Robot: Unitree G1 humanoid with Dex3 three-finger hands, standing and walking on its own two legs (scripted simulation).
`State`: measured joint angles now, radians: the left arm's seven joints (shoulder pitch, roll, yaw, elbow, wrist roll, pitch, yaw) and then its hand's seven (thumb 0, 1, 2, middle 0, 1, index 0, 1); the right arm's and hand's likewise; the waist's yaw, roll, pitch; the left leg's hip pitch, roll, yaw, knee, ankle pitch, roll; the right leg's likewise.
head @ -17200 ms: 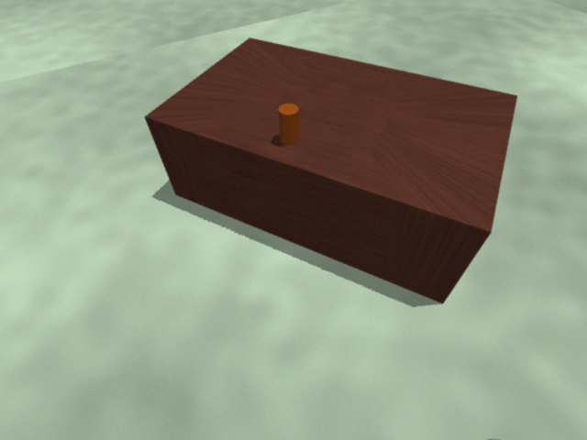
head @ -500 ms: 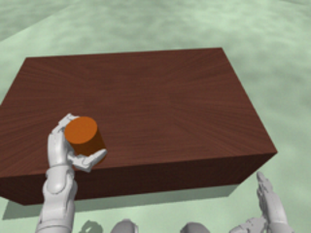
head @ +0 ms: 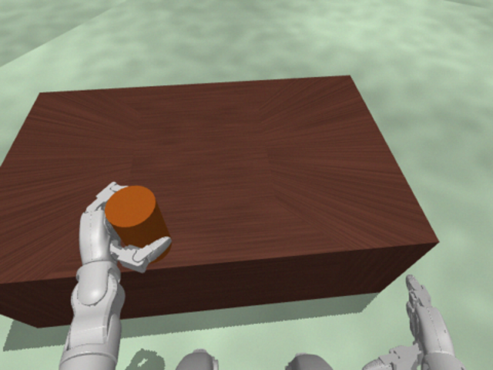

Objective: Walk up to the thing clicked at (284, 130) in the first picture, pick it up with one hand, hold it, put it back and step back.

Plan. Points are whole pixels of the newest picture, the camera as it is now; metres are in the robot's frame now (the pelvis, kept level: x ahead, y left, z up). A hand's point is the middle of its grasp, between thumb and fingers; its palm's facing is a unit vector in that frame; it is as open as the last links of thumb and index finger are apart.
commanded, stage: hold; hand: left
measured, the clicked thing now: (142, 227) +0.32 +0.17 +0.05
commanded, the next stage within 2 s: crouch in 0.40 s
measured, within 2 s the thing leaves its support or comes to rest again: neither
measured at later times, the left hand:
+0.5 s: hand (140, 215) +0.33 +0.18 +0.06, palm faces +0.17 -0.99 -0.02, open 10.3 cm
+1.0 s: hand (150, 215) +0.38 +0.19 -0.02, palm faces +0.18 -0.98 -0.03, open 10.2 cm
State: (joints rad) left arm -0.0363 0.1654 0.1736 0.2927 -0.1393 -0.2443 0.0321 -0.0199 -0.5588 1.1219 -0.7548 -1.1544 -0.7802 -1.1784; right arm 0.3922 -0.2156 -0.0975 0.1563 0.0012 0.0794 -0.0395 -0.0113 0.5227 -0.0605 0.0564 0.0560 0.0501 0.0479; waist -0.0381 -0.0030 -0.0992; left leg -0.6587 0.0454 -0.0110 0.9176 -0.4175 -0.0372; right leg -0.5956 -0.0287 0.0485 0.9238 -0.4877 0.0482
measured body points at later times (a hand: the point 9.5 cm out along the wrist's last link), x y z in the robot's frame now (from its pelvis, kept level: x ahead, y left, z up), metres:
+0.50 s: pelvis +0.00 +0.00 +0.00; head +0.03 +0.00 +0.45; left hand +0.32 +0.23 +0.07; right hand +0.15 -0.26 -0.04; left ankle +0.02 +0.14 -0.69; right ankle -0.01 -0.15 -0.69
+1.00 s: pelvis -0.01 +0.00 -0.02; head +0.08 +0.02 +0.42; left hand +0.37 +0.24 -0.01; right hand +0.15 -0.26 -0.04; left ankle +0.02 +0.14 -0.69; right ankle -0.01 -0.15 -0.69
